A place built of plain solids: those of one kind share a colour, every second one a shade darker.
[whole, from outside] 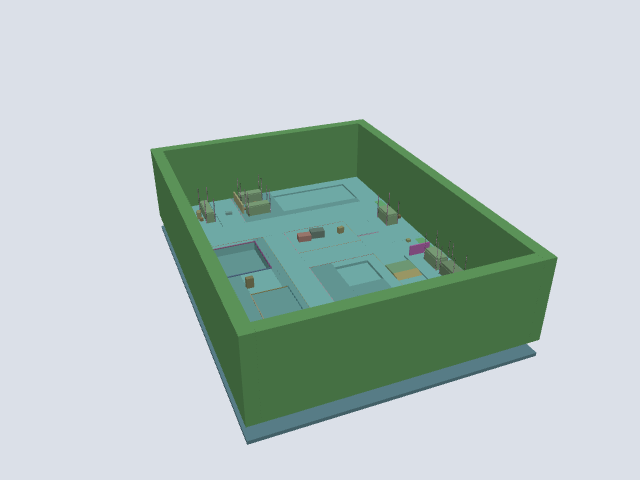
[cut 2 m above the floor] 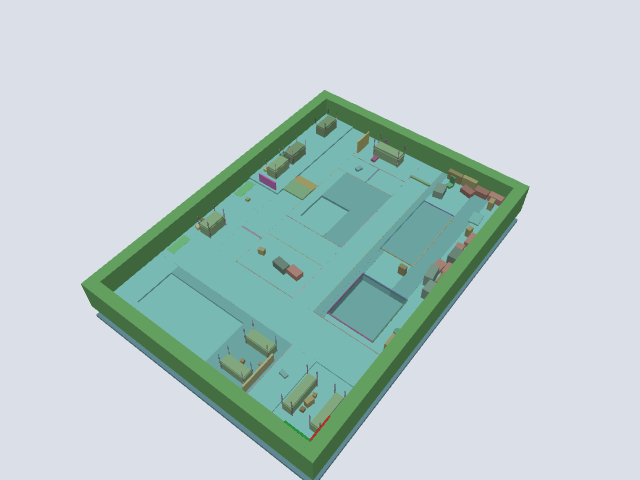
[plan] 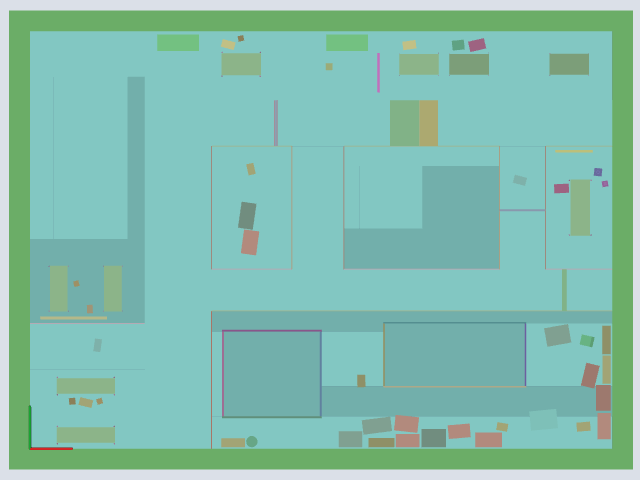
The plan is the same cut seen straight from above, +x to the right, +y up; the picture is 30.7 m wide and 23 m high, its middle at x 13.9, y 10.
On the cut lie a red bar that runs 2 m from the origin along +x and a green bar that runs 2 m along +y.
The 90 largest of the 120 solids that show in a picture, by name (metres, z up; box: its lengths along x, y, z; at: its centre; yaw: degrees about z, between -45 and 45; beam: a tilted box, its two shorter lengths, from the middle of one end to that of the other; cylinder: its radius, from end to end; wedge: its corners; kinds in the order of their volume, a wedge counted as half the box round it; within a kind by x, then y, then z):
{
 "floor_1": {"box": [1.15, 7.77, 2.1], "at": [0.57, 13.94, -1.05]},
 "floor_2": {"box": [5.5, 3.8, 0.88], "at": [2.75, 1.9, -0.56]},
 "floor_3": {"box": [5.5, 2.2, 1.0], "at": [2.75, 4.9, -0.5]},
 "floor_4": {"box": [5.5, 4.05, 2.1], "at": [2.75, 8.03, -1.05]},
 "floor_5": {"box": [5.5, 2.18, 2.1], "at": [2.75, 18.91, -1.05]},
 "floor_6": {"box": [3.53, 7.77, 1.94], "at": [2.92, 13.94, -1.13]},
 "floor_7": {"box": [0.82, 7.77, 2.1], "at": [5.09, 13.94, -1.05]},
 "floor_8": {"box": [3.2, 20.0, 1.0], "at": [7.1, 10.0, -0.5]},
 "floor_9": {"box": [0.6, 4.06, 2.1], "at": [9.0, 3.58, -1.05]},
 "floor_10": {"box": [3.85, 5.9, 1.0], "at": [10.62, 11.55, -0.5]},
 "floor_11": {"box": [5.25, 3.3, 1.0], "at": [11.32, 18.35, -0.5]},
 "floor_12": {"box": [4.59, 4.06, 1.36], "at": [11.6, 3.58, -1.42]},
 "floor_13": {"box": [8.3, 0.39, 2.1], "at": [12.85, 5.8, -1.05]},
 "floor_14": {"box": [2.5, 5.9, 1.0], "at": [13.8, 11.55, -0.5]},
 "floor_15": {"box": [2.5, 3.3, 1.0], "at": [15.2, 18.35, -0.5]},
 "floor_16": {"box": [0.75, 3.0, 2.1], "at": [15.43, 12.05, -1.05]},
 "floor_17": {"box": [3.11, 2.61, 2.1], "at": [15.45, 4.3, -1.05]},
 "floor_18": {"box": [3.0, 3.0, 1.86], "at": [17.3, 12.05, -1.17]},
 "floor_19": {"box": [19.2, 1.55, 2.1], "at": [18.3, 0.78, -1.05]},
 "floor_20": {"box": [19.2, 0.6, 2.1], "at": [18.3, 6.3, -1.05]},
 "floor_21": {"box": [19.2, 2.0, 1.0], "at": [18.3, 7.6, -0.5]},
 "floor_22": {"box": [19.2, 2.2, 1.0], "at": [18.3, 15.6, -0.5]},
 "floor_23": {"box": [7.45, 1.95, 2.1], "at": [18.77, 9.57, -1.05]},
 "floor_24": {"box": [7.45, 0.95, 2.1], "at": [18.77, 14.03, -1.05]},
 "floor_25": {"box": [6.71, 3.0, 2.1], "at": [20.36, 4.5, -1.05]},
 "floor_26": {"box": [3.7, 3.0, 2.1], "at": [20.65, 12.05, -1.05]},
 "floor_27": {"box": [14.01, 1.45, 2.1], "at": [20.89, 2.27, -1.05]},
 "floor_28": {"box": [11.45, 3.3, 1.16], "at": [22.18, 18.35, -0.42]},
 "floor_29": {"box": [2.2, 5.9, 1.0], "at": [23.6, 11.55, -0.5]},
 "floor_30": {"box": [4.19, 3.0, 2.1], "at": [25.8, 4.5, -1.05]},
 "floor_31": {"box": [3.2, 5.9, 1.0], "at": [26.3, 11.55, -0.5]},
 "wall_1": {"box": [1.0, 20.0, 7.0], "at": [-0.5, 10.0, 2.5]},
 "wall_2": {"box": [29.9, 1.0, 7.0], "at": [13.95, -0.5, 2.5]},
 "wall_3": {"box": [29.9, 1.0, 7.0], "at": [13.95, 20.5, 2.5]},
 "wall_4": {"box": [1.0, 20.0, 7.0], "at": [28.4, 10.0, 2.5]},
 "floor_base_1": {"box": [29.9, 22.0, 0.3], "at": [13.95, 10.0, -2.35]},
 "piece_1": {"box": [0.85, 2.2, 0.9], "at": [1.38, 7.67, 0.45]},
 "piece_2": {"box": [0.77, 2.12, 0.12], "at": [1.38, 7.67, 0.96]},
 "piece_3": {"box": [2.8, 0.75, 0.94], "at": [2.68, 0.66, 0.35]},
 "piece_4": {"box": [2.72, 0.67, 0.19], "at": [2.68, 0.66, 0.92]},
 "piece_5": {"box": [2.8, 0.75, 0.94], "at": [2.68, 3.0, 0.35]},
 "piece_6": {"box": [2.72, 0.67, 0.13], "at": [2.68, 3.0, 0.89]},
 "piece_7": {"box": [0.85, 2.2, 0.9], "at": [3.98, 7.67, 0.45]},
 "piece_8": {"box": [0.77, 2.12, 0.11], "at": [3.98, 7.67, 0.95]},
 "piece_9": {"box": [1.9, 1.05, 0.95], "at": [10.12, 18.42, 0.47]},
 "piece_10": {"box": [1.82, 0.97, 0.17], "at": [10.12, 18.42, 1.03]},
 "piece_11": {"box": [1.9, 1.0, 0.91], "at": [18.64, 18.42, 0.61]},
 "piece_12": {"box": [1.82, 0.92, 0.17], "at": [18.64, 18.42, 1.16]},
 "piece_13": {"box": [1.9, 1.0, 0.91], "at": [21.05, 18.42, 0.61]},
 "piece_14": {"box": [1.82, 0.92, 0.21], "at": [21.05, 18.42, 1.18]},
 "piece_15": {"box": [1.9, 1.0, 0.91], "at": [25.84, 18.42, 0.61]},
 "piece_16": {"box": [1.82, 0.92, 0.18], "at": [25.84, 18.42, 1.16]},
 "piece_17": {"box": [0.95, 2.7, 0.89], "at": [26.37, 11.55, 0.45]},
 "piece_18": {"box": [0.87, 2.62, 0.23], "at": [26.37, 11.55, 1.0]},
 "pallet_load_1": {"box": [0.72, 1.26, 0.67], "at": [10.41, 11.16, 0.34], "yaw": -8.2},
 "pallet_load_2": {"box": [1.13, 0.77, 1.13], "at": [15.36, 0.46, 0.56]},
 "pallet_load_3": {"box": [1.38, 0.7, 1.2], "at": [16.63, 1.1, 0.6], "yaw": 7.3},
 "pallet_load_4": {"box": [1.17, 0.88, 1.18], "at": [19.35, 0.51, 0.59]},
 "pallet_load_5": {"box": [1.17, 0.9, 0.75], "at": [25.29, 5.43, 0.38], "yaw": 10.2},
 "sack_pile_1": {"box": [0.74, 1.16, 0.55], "at": [10.55, 9.88, 0.28], "yaw": -7.7},
 "sack_pile_2": {"box": [1.13, 0.75, 0.49], "at": [18.05, 1.19, 0.24], "yaw": -6.1},
 "sack_pile_3": {"box": [1.14, 0.64, 0.63], "at": [18.1, 0.39, 0.32]},
 "sack_pile_4": {"box": [1.06, 0.66, 0.46], "at": [20.57, 0.84, 0.23], "yaw": 4.9},
 "sack_pile_5": {"box": [1.29, 0.71, 0.57], "at": [21.98, 0.42, 0.28]},
 "sack_pile_6": {"box": [0.66, 1.12, 0.49], "at": [26.85, 3.5, 0.24], "yaw": -13.5},
 "sack_pile_7": {"box": [0.7, 1.23, 0.56], "at": [27.48, 2.43, 0.28]},
 "sack_pile_8": {"box": [0.64, 1.27, 0.65], "at": [27.51, 1.08, 0.33]},
 "crate_stack_1": {"box": [0.64, 0.38, 0.68], "at": [2.68, 2.21, 0.22], "yaw": -13.7},
 "crate_stack_2": {"box": [1.14, 0.43, 0.94], "at": [9.74, 0.28, 0.47]},
 "crate_stack_3": {"box": [0.35, 0.54, 0.57], "at": [10.59, 13.4, 0.28], "yaw": 12.0},
 "crate_stack_4": {"box": [0.39, 0.6, 0.88], "at": [15.88, 3.25, 0.44], "yaw": 1.4},
 "crate_stack_5": {"box": [1.24, 0.44, 0.84], "at": [16.85, 0.29, 0.42]},
 "crate_stack_6": {"box": [0.53, 0.38, 0.88], "at": [22.63, 1.04, 0.44], "yaw": -9.7},
 "crate_stack_7": {"box": [0.66, 0.44, 0.93], "at": [26.53, 1.06, 0.47], "yaw": 5.0},
 "crate_stack_8": {"box": [0.41, 1.36, 0.91], "at": [27.62, 5.21, 0.46]},
 "crate_stack_9": {"box": [0.4, 1.36, 0.99], "at": [27.63, 3.79, 0.49]},
 "step_hump_1": {"box": [1.4, 2.2, 0.2], "at": [17.95, 15.6, 0.05]},
 "step_hump_2": {"box": [0.22, 2.0, 0.23], "at": [25.61, 7.6, 0.07]},
 "screenS_1": {"box": [3.2, 0.15, 0.92], "at": [2.09, 6.26, 0.46]},
 "screenN_1": {"box": [1.8, 0.12, 1.44], "at": [26.07, 14.25, 0.72]},
 "pallet_1": {"box": [1.3, 0.93, 0.2], "at": [24.61, 1.38, 0.05], "yaw": 5.5},
 "screenW_1": {"box": [0.12, 1.9, 0.92], "at": [16.7, 18.01, 0.62]},
 "barrel_1": {"cylinder": 0.27, "from": [10.64, 0.34, 0.0], "to": [10.64, 0.34, 0.9]},
 "ramp_hump_ramp_1": {"wedge": [[18.65, 14.5, -0.05], [18.65, 14.5, 0.15], [18.65, 16.7, -0.05], [18.65, 16.7, 0.15], [19.55, 14.5, -0.05], [19.55, 14.5, 0.0], [19.55, 16.7, -0.05], [19.55, 16.7, 0.0]]},
 "low_mat_1": {"box": [2.0, 0.8, 0.06], "at": [7.1, 19.45, -0.02]},
 "low_mat_2": {"box": [2.0, 0.8, 0.06], "at": [15.2, 19.45, -0.02]},
 "sack_1": {"box": [0.78, 0.51, 0.24], "at": [21.43, 19.34, 0.28], "yaw": 12.6},
 "hand_truck_1": {"box": [0.63, 0.5, 0.27], "at": [26.7, 5.17, 0.14], "yaw": -13.0},
 "carton_1": {"box": [0.58, 0.47, 0.31], "at": [20.52, 19.34, 0.32], "yaw": 5.7},
 "crate_1": {"box": [0.64, 0.41, 0.29], "at": [18.18, 19.34, 0.3], "yaw": 7.8}
}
